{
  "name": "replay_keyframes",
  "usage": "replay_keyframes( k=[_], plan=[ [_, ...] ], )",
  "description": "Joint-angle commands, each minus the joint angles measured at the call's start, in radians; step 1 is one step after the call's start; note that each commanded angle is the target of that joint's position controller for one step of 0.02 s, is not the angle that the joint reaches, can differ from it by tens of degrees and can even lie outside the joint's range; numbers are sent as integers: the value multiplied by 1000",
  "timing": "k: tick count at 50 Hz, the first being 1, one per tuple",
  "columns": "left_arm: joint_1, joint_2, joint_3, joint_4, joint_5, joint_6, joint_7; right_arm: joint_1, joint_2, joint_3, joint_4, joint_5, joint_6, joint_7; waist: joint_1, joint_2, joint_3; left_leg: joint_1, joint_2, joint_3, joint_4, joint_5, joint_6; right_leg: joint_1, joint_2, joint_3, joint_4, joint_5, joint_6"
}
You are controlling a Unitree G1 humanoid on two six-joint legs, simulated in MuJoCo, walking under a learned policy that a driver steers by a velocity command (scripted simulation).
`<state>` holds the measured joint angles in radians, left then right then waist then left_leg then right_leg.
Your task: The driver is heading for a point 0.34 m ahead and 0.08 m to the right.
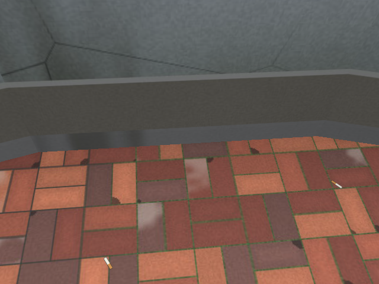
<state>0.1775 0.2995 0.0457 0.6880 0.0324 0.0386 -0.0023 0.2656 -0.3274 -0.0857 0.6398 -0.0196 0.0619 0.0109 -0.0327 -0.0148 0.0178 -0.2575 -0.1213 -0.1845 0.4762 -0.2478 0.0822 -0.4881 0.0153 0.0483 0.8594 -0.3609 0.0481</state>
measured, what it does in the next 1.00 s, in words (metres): walks ahead: right foot, then left foot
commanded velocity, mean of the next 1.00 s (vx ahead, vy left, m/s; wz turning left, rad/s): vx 0.36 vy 0.00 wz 0.13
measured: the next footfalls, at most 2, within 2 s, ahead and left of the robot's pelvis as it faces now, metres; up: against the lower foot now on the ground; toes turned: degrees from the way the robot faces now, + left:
right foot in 0.14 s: +0.08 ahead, -0.12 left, +0.00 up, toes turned +5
left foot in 0.54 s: +0.41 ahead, +0.10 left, +0.00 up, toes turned +6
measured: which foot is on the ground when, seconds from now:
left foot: down 0.00-0.12, up 0.14-0.52, down 0.54-1.00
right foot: up 0.00-0.12, down 0.14-0.54, up 0.56-0.96, down 0.98-1.00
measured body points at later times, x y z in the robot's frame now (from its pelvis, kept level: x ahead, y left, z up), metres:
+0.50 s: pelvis +0.21 +0.00 -0.01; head +0.26 -0.02 +0.43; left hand +0.11 +0.25 -0.13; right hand +0.47 -0.19 -0.10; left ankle +0.36 +0.12 -0.72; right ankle +0.04 -0.12 -0.74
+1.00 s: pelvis +0.35 +0.01 +0.00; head +0.36 +0.00 +0.45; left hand +0.44 +0.26 -0.13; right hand +0.43 -0.25 -0.14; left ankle +0.37 +0.10 -0.74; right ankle +0.38 -0.11 -0.74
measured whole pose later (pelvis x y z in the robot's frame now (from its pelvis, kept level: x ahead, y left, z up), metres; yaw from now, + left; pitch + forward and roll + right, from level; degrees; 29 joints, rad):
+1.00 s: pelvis +0.35 +0.01 +0.00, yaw +5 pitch -1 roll +1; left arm 0.17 0.23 0.00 0.93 0.03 0.00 0.04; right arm 0.24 -0.24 -0.01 0.95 -0.01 -0.04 -0.01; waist -0.02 0.00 0.02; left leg -0.24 -0.05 0.05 0.44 -0.19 0.05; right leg -0.25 -0.02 0.00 0.47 -0.20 -0.01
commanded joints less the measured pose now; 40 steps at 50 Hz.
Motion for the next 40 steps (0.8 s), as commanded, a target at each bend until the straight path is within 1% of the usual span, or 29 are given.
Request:
replay_keyframes(
  k=[1, 3, 4, 5, 6, 7, 8, 9, 10, 11, 13, 15, 16, 18, 20, 21, 23, 25, 26, 27, 28, 29, 30, 31, 32, 33, 34, 37, 40],
  plan=[
    [-108, 79, 14, -97, 0, -30, -18, 55, -144, -34, -47, -16, -19, 13, -52, 191, -33, 101, 258, -354, -220, -397, 159, -59, 2, -23, -111, -39, -16],
    [-87, 67, 11, -89, -6, -51, -21, 43, -143, -29, -42, -13, -36, 14, -26, 160, -2, 18, 256, -353, -217, -386, 152, 51, 5, -36, -204, -50, -39],
    [-38, 57, 8, -72, -10, -61, -19, 7, -139, -25, -47, -8, -44, 14, 11, 141, 8, -62, 242, -337, -209, -370, 140, 169, 8, -44, -279, -16, -60],
    [47, 46, 8, -41, -10, -73, -10, -36, -131, -21, -54, -2, -50, 11, 72, 105, 16, -163, 210, -306, -168, -372, 119, 333, 9, -63, -398, 76, -82],
    [151, 67, 16, -8, -2, -87, 2, -64, -103, -13, -61, -1, -59, 5, 128, 48, 9, -291, 158, -258, -60, -383, 85, 510, -5, -31, -447, 63, -98],
    [268, 149, 33, 13, 16, -103, 14, -101, -23, 11, -85, 5, -76, 4, 178, -130, -13, -424, 53, -106, 226, -348, 31, 632, -204, 231, -579, -201, -129],
    [301, 263, 62, 23, 21, -108, 9, -146, -6, 22, -136, 16, -93, 4, 171, -205, 15, -637, -54, 7, 445, -290, 10, 638, -401, 684, -723, -519, -228],
    [258, 226, 63, 28, 12, -106, 3, -162, -45, 17, -137, 0, -99, 3, 132, -95, 77, -707, 34, -29, 570, -191, 8, 575, -431, 723, -719, -542, -271],
    [216, 163, 47, 20, -2, -111, -3, -160, -63, 13, -114, -6, -104, 14, 108, -43, 88, -705, 60, -31, 605, -107, -2, 550, -374, 609, -689, -468, -251],
    [191, 130, 37, 17, -5, -118, -8, -129, -66, 13, -90, -11, -107, 26, 83, -42, 64, -665, 78, -19, 601, -51, -16, 531, -313, 491, -684, -378, -219],
    [195, 108, 26, 35, -12, -132, -2, -118, -72, 11, -70, -28, -102, 47, 71, -102, 40, -599, 94, 31, 596, 28, -44, 482, -235, 349, -728, -265, -198],
    [238, 102, 25, 65, -19, -143, -6, -155, -54, 19, -78, -31, -95, 53, 75, -102, 65, -614, 113, 76, 585, 89, -60, 462, -209, 285, -765, -179, -212],
    [259, 92, 23, 80, -21, -145, -8, -179, -43, 26, -83, -33, -94, 54, 78, -86, 85, -621, 128, 111, 552, 110, -66, 461, -198, 245, -779, -73, -221],
    [270, 65, 16, 103, -22, -145, -12, -250, -7, 45, -99, -33, -100, 57, 83, -75, 108, -545, 141, 202, 414, 145, -79, 428, -152, 121, -760, 305, -216],
    [291, 67, 15, 131, -24, -140, -14, -312, 44, 68, -110, -22, -107, 63, 104, -101, 91, -386, 123, 271, 250, 179, -80, 390, -121, 23, -714, 628, -191],
    [313, 82, 18, 148, -24, -137, -13, -333, 52, 73, -112, -16, -108, 63, 115, -115, 83, -321, 112, 289, 191, 192, -70, 390, -130, 9, -699, 725, -183],
    [334, 105, 20, 175, -25, -132, -11, -312, 29, 67, -98, -13, -111, 51, 105, -125, 56, -225, 80, 296, 115, 217, -38, 447, -157, 9, -637, 910, -169],
    [317, 123, 21, 185, -28, -129, 1, -166, -15, 51, -40, -24, -118, 27, 34, -133, -24, -81, 36, 283, 52, 213, 3, 515, -161, 11, -465, 1122, -137],
    [295, 126, 21, 185, -39, -127, 7, -27, -31, 45, 10, -33, -128, 14, -40, -112, -84, 77, 45, 268, -37, 315, 29, 490, -143, -11, -305, 1105, -116],
    [289, 106, 15, 170, -45, -130, 10, 99, -76, 34, 53, -54, -139, 1, -87, -80, -170, 304, 151, 192, -14, 458, 48, 348, -108, -20, -115, 860, -105],
    [372, -1, -5, 135, -50, -128, 10, 197, -164, 18, 63, -71, -141, -7, -56, 184, -359, 618, 503, -106, 148, 1086, 137, 112, 9, -72, 265, -8, -78],
    [473, 59, 7, 173, -75, -107, 23, 235, -162, 4, 74, -2, -130, -1, -59, 233, -570, 708, 603, -352, 108, 1248, 272, 28, 99, 53, 504, -277, -78],
    [399, 85, 16, 181, -53, -95, 26, 132, -105, 12, 59, 23, -122, -4, -27, 110, -447, 552, 527, -223, 45, 1126, 246, 6, 38, 95, 502, -176, -79],
    [311, 57, 5, 161, -42, -94, 20, 29, -29, 37, 57, 22, -123, -7, -1, 108, -275, 404, 472, -131, -21, 1026, 217, -32, 3, 59, 435, -128, -72],
    [210, 59, 3, 149, -24, -95, 19, -28, -26, 40, 70, 9, -130, -22, 21, 61, -140, 278, 425, -91, -110, 846, 173, -31, -41, 34, 349, -67, -69],
    [204, 45, -1, 151, -6, -81, 16, -54, -19, 44, 81, 15, -132, -33, 49, 70, -95, 176, 394, -47, -164, 782, 153, 24, -58, 16, 288, -41, -60],
    [235, 29, -5, 173, 6, -64, 14, -54, -16, 48, 101, 16, -135, -34, 67, 66, -86, 98, 373, -8, -190, 786, 136, 101, -52, -5, 256, -22, -56],
    [257, -4, -11, 196, 0, -37, 14, -66, -25, 47, 144, 16, -158, -21, 108, 95, -116, 16, 346, 73, -210, 793, 142, 192, -43, -31, 151, 2, -49],
    [162, -1, -15, 189, 1, -19, 25, -62, -30, 46, 183, 8, -149, -15, 86, 143, -85, -27, 324, 92, -249, 508, 128, 194, -51, -53, -2, 43, -53]
  ],
)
